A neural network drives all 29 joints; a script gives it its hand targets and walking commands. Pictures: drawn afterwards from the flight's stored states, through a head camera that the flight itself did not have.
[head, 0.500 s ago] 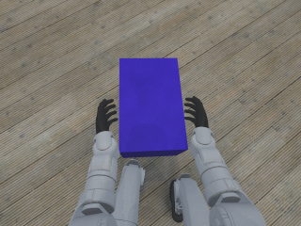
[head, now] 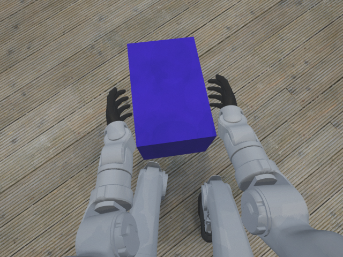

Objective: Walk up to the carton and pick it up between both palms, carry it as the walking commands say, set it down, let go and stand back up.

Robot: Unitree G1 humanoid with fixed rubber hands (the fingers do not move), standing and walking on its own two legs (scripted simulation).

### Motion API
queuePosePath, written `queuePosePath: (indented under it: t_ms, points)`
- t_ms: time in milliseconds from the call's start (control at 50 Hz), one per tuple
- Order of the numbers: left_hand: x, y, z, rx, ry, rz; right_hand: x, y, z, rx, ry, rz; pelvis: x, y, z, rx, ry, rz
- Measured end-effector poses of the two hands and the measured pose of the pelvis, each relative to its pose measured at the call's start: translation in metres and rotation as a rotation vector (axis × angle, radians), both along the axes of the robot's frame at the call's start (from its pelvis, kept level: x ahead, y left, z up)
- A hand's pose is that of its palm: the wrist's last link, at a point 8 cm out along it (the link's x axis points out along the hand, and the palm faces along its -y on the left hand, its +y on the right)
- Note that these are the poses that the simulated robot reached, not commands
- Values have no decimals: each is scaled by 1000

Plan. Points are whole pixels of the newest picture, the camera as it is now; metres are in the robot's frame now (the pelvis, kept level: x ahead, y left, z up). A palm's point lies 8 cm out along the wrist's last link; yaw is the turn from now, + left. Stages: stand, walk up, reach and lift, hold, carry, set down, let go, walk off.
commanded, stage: set down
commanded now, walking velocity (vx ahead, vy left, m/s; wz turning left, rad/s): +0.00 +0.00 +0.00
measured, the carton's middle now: (168, 100) +0.48 +0.09 -0.21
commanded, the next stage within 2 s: none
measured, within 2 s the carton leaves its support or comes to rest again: neither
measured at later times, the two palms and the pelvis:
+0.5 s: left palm (121, 120) +0.39 +0.21 -0.18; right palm (218, 110) +0.45 -0.05 -0.17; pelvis -0.01 +0.01 -0.06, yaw -4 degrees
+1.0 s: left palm (129, 114) +0.43 +0.21 -0.27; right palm (213, 104) +0.49 -0.05 -0.26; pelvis -0.01 +0.00 -0.11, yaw -4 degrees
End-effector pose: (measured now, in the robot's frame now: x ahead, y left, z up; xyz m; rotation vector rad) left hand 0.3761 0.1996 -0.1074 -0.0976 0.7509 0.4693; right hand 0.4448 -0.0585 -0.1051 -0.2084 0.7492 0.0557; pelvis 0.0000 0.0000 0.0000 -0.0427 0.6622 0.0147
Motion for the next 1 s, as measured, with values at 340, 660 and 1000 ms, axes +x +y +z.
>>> queuePosePath:
  t_ms: [340, 660, 1000]
  points:
    - [18, -5, -45, -6, 12, -32, 7, -7, -41, -15, 4, -38, 6, 4, -31, -19, 88, -34]
    - [34, 19, -104, -9, -15, -26, 28, 16, -89, -14, -33, 9, -29, 6, -79, -20, 98, -45]
    - [57, 9, -160, 4, 38, -64, 50, 6, -150, 1, 12, -23, -14, 3, -108, -11, 165, -52]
